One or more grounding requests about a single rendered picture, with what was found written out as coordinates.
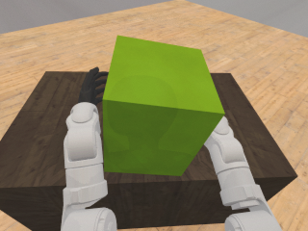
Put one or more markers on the pedestal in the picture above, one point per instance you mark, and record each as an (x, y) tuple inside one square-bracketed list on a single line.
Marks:
[(33, 178)]

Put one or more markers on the robot left hand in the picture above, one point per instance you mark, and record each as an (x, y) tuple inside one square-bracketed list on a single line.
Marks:
[(88, 90)]

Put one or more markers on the carton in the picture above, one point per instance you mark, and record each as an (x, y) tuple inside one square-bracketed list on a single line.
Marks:
[(159, 106)]

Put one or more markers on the robot right forearm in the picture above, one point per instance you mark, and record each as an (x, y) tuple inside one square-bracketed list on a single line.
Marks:
[(238, 188)]

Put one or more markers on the robot left forearm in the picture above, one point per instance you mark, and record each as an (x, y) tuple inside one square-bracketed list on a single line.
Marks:
[(83, 158)]

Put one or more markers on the left robot upper arm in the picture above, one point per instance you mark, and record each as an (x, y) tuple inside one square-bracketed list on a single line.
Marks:
[(95, 219)]

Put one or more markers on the right robot upper arm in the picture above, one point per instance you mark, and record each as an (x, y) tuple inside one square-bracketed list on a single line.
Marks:
[(259, 220)]

